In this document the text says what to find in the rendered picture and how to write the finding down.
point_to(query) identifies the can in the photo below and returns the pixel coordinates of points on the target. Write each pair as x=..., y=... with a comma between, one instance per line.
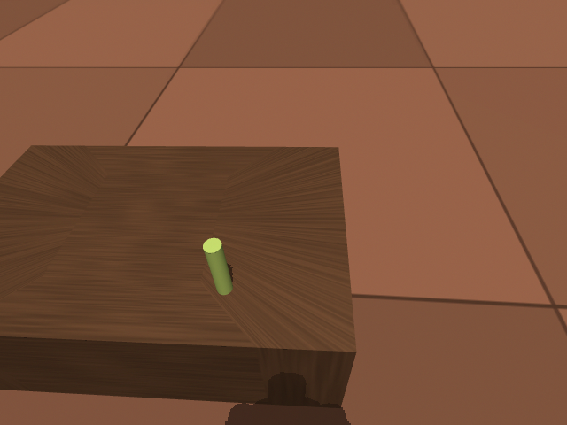
x=218, y=265

